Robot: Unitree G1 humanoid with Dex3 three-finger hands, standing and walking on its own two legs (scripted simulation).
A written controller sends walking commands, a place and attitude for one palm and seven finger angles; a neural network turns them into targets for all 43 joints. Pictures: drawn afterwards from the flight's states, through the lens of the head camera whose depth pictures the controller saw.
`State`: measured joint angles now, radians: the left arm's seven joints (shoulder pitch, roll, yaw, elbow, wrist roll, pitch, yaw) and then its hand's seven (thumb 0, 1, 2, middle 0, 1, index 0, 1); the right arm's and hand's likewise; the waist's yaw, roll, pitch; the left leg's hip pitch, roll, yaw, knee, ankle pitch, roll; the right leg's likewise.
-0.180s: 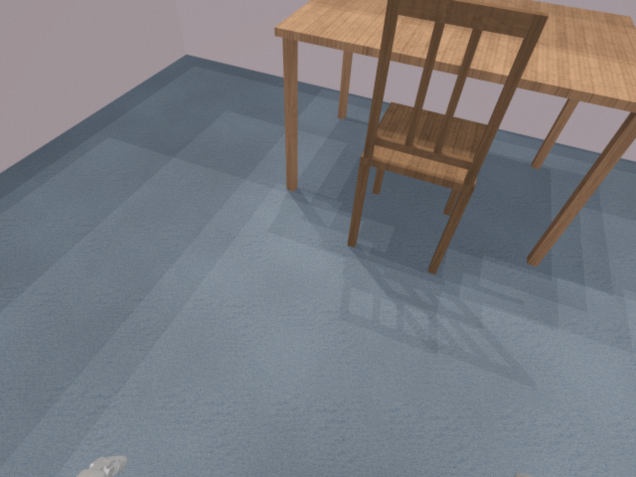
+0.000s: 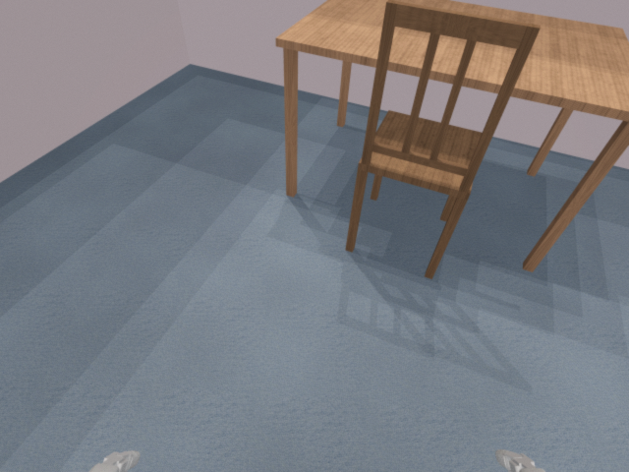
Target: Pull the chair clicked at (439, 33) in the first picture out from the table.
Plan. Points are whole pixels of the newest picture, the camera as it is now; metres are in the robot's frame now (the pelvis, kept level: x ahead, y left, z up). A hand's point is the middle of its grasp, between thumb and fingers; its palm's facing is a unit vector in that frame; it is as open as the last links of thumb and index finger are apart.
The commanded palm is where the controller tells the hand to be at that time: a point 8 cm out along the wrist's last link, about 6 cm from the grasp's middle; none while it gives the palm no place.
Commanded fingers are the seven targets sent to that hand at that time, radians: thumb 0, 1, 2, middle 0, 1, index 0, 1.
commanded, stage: stand and wait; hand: left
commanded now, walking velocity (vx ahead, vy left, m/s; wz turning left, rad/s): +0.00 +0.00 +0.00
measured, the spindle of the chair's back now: (418, 98) +1.09 -0.24 -0.04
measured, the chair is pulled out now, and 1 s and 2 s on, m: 0.00 0.00 0.00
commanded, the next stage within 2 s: look at it before walking up in 0.84 s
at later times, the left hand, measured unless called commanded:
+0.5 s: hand out of the picture +0.05 +0.23 -0.15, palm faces -0.03 -0.94 -0.33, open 7.4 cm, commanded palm none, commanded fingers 0.00 0.90 0.90 -0.20 -0.30 -0.20 -0.30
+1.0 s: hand out of the picture +0.05 +0.22 -0.15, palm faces -0.05 -0.95 -0.32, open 7.4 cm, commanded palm none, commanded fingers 0.00 0.90 0.90 -0.20 -0.30 -0.20 -0.30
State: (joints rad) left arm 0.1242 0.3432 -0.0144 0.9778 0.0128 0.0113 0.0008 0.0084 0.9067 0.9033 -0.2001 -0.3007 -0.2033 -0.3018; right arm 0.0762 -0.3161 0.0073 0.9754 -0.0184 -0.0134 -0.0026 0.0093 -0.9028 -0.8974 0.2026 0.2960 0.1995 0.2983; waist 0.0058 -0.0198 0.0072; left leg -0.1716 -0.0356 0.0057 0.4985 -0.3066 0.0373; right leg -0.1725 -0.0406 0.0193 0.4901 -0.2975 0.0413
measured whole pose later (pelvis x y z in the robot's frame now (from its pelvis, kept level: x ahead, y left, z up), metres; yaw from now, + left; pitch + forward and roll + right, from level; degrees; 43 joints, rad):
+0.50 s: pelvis -0.02 -0.02 +0.01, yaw +0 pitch -2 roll +0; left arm 0.16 0.35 -0.01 1.07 0.01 0.01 0.00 0.01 0.91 0.90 -0.20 -0.30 -0.20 -0.30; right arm 0.12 -0.34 0.00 1.09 -0.01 0.00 0.00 0.01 -0.90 -0.90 0.20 0.30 0.20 0.30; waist 0.00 -0.01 0.03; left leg -0.15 -0.01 0.00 0.42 -0.24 0.01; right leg -0.15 -0.02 0.01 0.42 -0.24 0.02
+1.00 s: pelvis -0.03 -0.02 +0.01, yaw +0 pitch -2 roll +0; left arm 0.14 0.34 -0.01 1.08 0.01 0.00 -0.01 0.01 0.91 0.90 -0.20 -0.30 -0.20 -0.30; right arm 0.13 -0.33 0.00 1.11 -0.01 -0.01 0.00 0.01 -0.90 -0.90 0.20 0.30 0.20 0.30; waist 0.00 -0.01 0.03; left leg -0.15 0.00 0.00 0.39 -0.21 0.00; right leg -0.16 -0.01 0.01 0.39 -0.20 0.01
